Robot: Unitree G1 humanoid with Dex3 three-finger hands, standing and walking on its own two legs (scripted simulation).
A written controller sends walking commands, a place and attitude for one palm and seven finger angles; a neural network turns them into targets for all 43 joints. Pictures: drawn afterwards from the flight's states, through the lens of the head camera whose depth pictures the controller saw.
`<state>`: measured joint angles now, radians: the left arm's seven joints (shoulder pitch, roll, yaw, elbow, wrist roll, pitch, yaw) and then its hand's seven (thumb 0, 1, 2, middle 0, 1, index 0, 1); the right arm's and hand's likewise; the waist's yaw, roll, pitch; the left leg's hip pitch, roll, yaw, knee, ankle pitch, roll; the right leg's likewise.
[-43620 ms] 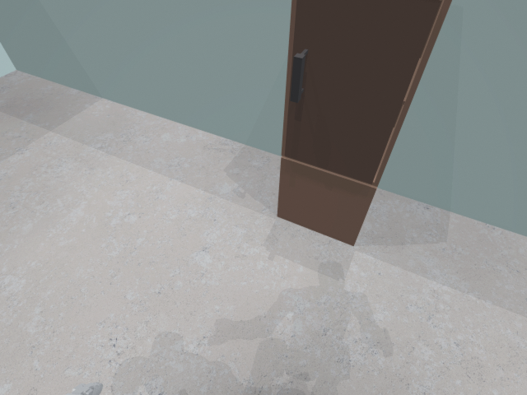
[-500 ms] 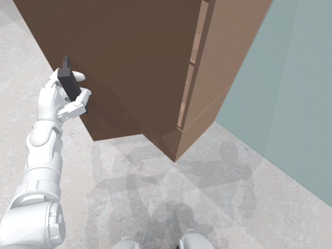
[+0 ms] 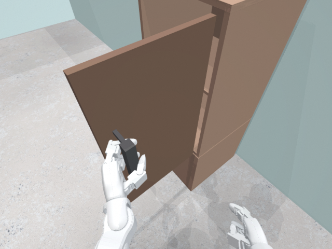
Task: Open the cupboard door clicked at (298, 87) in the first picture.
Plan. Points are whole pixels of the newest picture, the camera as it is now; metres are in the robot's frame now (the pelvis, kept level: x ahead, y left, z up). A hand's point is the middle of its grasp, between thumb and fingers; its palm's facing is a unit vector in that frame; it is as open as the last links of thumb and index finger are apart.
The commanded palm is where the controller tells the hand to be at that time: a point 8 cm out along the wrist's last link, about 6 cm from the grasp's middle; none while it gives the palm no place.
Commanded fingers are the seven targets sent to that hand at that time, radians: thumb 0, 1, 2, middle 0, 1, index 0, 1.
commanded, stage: pull the door open along its arc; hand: left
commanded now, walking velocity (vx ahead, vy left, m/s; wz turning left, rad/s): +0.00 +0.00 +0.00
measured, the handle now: (126, 155) +0.33 +0.11 +0.05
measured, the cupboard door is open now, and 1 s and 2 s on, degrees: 92 93 96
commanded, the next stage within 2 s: open thumb and fingers to let go in 0.06 s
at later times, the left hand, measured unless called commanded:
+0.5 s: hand (147, 174) +0.28 +0.06 +0.06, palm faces +0.34 -0.94 -0.01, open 8.9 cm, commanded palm +0.24 +0.11 +0.05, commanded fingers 0.00 -0.36 0.36 -0.31 -1.22 -0.31 -1.22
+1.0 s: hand (145, 174) +0.28 +0.06 +0.05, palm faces +0.29 -0.96 -0.01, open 15.4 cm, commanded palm +0.24 +0.10 +0.05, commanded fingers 0.00 -0.50 0.30 -0.15 -0.30 -0.15 -0.30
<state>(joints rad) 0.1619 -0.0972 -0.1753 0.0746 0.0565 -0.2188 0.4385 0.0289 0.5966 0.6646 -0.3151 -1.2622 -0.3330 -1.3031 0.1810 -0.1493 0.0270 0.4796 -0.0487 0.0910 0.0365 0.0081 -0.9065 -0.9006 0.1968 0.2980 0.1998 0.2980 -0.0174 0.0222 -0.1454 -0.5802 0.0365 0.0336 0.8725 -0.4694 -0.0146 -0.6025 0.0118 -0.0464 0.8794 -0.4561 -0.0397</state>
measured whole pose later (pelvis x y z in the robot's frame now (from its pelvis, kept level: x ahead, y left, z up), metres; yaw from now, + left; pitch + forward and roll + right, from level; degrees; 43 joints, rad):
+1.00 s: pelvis -0.04 +0.01 -0.01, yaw +2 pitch +10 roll +0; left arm -0.05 -0.11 -0.26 0.27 0.10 -0.26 0.57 -0.01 -0.49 0.31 -0.23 -0.63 -0.22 -0.63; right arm 0.20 -0.18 0.01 0.57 -0.06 0.01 0.02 0.01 -0.91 -0.90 0.20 0.30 0.20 0.30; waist -0.01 0.04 -0.12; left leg -0.68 0.01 0.00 0.97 -0.45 0.00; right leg -0.68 -0.02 -0.08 0.96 -0.44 -0.03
